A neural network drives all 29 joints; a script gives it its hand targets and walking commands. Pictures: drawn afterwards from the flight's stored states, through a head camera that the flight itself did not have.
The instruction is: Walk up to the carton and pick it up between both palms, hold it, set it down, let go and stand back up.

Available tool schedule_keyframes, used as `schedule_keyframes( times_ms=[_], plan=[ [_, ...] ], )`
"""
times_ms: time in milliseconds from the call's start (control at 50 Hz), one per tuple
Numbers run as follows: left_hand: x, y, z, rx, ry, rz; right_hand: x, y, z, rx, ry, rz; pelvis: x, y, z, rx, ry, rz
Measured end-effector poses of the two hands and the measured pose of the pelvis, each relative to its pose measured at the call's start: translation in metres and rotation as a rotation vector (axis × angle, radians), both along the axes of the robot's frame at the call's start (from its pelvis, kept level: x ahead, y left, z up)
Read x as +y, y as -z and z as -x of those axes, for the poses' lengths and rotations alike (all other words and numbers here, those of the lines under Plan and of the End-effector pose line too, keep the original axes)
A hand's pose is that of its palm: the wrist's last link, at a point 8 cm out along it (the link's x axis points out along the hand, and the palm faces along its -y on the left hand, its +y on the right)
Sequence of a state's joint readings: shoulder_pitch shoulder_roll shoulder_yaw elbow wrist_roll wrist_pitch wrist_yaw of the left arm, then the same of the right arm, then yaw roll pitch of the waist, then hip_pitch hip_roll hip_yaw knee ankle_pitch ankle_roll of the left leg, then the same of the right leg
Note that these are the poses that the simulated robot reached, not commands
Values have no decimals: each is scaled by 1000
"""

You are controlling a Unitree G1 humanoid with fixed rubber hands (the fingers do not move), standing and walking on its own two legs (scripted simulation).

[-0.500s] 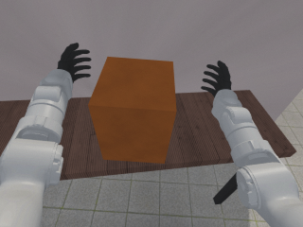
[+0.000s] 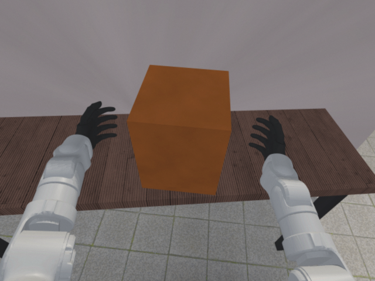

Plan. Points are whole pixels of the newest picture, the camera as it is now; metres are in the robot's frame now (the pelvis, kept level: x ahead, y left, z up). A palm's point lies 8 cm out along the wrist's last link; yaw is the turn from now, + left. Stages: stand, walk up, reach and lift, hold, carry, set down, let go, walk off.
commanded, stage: set down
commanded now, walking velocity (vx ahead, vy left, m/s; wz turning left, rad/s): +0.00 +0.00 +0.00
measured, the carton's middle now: (183, 132) +0.47 -0.01 +0.05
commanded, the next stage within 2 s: none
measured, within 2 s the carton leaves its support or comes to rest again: neither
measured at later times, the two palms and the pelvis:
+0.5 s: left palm (71, 143) +0.38 +0.22 +0.12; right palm (284, 165) +0.30 -0.20 +0.10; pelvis +0.02 +0.01 +0.00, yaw -1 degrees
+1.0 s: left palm (57, 195) +0.30 +0.25 +0.07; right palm (285, 195) +0.25 -0.19 +0.07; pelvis +0.03 +0.00 +0.00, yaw -1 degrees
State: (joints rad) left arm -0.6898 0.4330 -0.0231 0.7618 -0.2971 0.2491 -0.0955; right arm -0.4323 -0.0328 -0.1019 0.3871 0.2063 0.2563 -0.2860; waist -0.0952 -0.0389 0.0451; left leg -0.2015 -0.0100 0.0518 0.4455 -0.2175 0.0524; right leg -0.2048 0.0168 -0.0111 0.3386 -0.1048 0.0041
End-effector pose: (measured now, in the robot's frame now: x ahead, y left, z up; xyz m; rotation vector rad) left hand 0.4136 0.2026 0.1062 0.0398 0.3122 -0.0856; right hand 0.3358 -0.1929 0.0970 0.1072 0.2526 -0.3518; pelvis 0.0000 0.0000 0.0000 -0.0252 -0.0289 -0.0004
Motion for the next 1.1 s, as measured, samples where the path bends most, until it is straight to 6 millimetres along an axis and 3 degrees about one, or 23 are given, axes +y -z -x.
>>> schedule_keyframes(
  times_ms=[80,180,320,480,780,1100],
  plan=[
    [6,-4,4,-26,-4,9,-5,-13,-1,-26,6,28,5,1,-1,6,4,4],
    [12,-25,5,-69,16,3,-9,-28,0,-42,4,33,9,0,-6,-28,5,9],
    [17,-38,11,-74,31,-15,-12,-21,13,-24,9,11,13,-1,-15,-80,10,12],
    [21,-19,27,-32,20,-12,-11,-1,30,-3,-1,-2,14,-1,-21,-87,21,12],
    [35,21,74,-7,-14,2,-6,7,59,23,-24,46,3,-2,-27,-65,25,9],
    [50,39,130,-23,-35,-27,5,30,94,73,-23,35,-1,-2,-33,-70,13,10]
  ],
)
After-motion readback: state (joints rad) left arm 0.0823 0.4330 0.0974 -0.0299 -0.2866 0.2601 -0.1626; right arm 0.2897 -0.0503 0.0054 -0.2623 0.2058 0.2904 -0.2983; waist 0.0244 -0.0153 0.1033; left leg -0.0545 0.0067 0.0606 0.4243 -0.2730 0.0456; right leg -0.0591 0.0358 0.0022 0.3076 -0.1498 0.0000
